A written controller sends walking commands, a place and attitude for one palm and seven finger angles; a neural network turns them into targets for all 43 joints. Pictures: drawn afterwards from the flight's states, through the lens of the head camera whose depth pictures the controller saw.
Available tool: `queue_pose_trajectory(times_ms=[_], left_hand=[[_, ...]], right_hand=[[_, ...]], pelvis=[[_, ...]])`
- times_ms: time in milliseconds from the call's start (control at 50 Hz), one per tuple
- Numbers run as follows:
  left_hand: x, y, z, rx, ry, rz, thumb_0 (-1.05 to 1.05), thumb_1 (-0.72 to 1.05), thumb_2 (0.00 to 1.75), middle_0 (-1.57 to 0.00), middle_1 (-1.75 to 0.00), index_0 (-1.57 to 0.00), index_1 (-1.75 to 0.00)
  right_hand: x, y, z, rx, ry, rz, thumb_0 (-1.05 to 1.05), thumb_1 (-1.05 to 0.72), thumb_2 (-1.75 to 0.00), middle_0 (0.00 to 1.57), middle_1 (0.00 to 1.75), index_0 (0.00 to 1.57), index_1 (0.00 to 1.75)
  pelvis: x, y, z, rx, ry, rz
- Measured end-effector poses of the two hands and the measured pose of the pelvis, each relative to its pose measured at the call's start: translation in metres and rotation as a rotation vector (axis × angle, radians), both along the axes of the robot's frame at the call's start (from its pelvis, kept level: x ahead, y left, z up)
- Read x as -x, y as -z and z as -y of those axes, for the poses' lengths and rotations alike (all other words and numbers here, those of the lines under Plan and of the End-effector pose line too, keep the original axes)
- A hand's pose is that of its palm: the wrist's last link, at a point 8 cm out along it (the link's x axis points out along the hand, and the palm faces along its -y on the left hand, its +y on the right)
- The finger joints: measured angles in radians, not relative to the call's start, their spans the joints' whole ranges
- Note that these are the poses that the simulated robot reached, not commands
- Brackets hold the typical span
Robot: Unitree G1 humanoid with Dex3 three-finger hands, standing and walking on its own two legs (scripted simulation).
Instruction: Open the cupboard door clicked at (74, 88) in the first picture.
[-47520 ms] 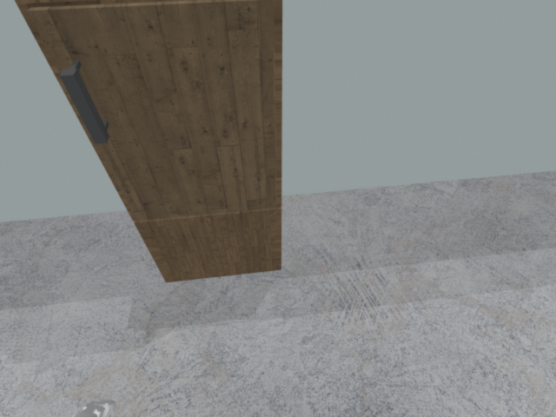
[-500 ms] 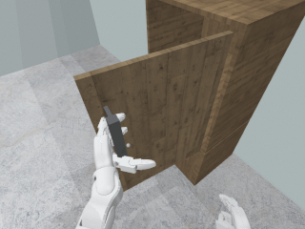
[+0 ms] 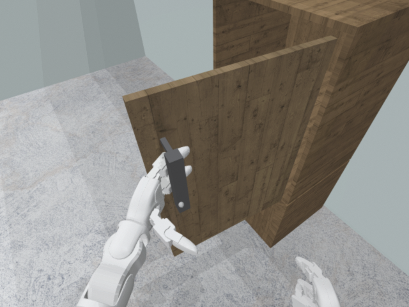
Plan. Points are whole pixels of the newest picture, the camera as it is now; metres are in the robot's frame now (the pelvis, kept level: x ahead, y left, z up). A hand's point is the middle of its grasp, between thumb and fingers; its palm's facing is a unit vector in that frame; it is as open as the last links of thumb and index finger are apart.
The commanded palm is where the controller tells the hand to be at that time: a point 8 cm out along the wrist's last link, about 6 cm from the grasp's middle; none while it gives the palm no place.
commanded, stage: slide the hand sideways off the handle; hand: left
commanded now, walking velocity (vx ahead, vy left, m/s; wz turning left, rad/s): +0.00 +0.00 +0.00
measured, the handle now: (174, 175) +0.33 +0.09 +0.10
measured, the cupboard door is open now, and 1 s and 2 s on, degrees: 83 84 84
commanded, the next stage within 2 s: draw the hand back to the body in 0.96 s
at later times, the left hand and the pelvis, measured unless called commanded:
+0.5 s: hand (165, 221) +0.24 +0.09 +0.09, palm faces -0.14 -0.99 -0.04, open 16.0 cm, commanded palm +0.22 +0.16 +0.10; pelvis +0.02 +0.00 +0.00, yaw -3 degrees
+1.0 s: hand (129, 236) +0.21 +0.15 +0.09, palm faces -0.07 -0.99 -0.08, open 16.3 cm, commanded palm +0.19 +0.20 +0.10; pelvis +0.02 -0.02 -0.01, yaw -1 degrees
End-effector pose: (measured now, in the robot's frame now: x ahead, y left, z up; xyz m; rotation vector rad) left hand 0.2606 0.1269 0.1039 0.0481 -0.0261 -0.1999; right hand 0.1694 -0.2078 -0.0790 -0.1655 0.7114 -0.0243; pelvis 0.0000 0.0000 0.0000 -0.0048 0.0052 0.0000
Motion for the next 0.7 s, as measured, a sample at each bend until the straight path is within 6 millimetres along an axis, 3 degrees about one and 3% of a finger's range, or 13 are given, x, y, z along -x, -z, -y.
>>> queue_pose_trajectory(times_ms=[300, 700], left_hand=[[0.005, 0.0, 0.002, 0.033, 0.018, -0.016, -0.01, -0.5, 0.3, -0.25, -0.36, -0.22, -0.4], [0.049, 0.006, -0.04, -0.019, -0.085, -0.042, -0.01, -0.5, 0.3, -0.19, -0.32, -0.18, -0.31]], right_hand=[[0.002, -0.01, 0.001, -0.012, 0.043, 0.043, 0.01, -0.9, -0.9, 0.2, 0.3, 0.2, 0.3], [-0.019, -0.009, 0.028, 0.018, 0.041, 0.105, 0.01, -0.9, -0.9, 0.2, 0.3, 0.2, 0.3]], pelvis=[[-0.009, 0.001, -0.004, -0.002, 0.05, -0.019], [-0.023, 0.005, 0.012, 0.005, 0.027, -0.057]])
